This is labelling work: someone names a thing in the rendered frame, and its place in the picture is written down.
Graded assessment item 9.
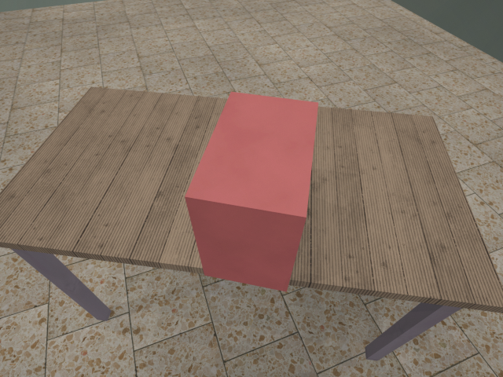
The carton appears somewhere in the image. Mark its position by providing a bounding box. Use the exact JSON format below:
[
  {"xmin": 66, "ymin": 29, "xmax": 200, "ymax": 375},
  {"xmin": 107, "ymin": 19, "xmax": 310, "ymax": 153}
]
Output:
[{"xmin": 185, "ymin": 92, "xmax": 318, "ymax": 292}]

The table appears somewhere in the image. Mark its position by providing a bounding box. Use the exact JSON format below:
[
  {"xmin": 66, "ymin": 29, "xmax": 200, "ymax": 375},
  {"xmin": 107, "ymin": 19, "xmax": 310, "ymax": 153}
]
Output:
[{"xmin": 0, "ymin": 87, "xmax": 503, "ymax": 361}]

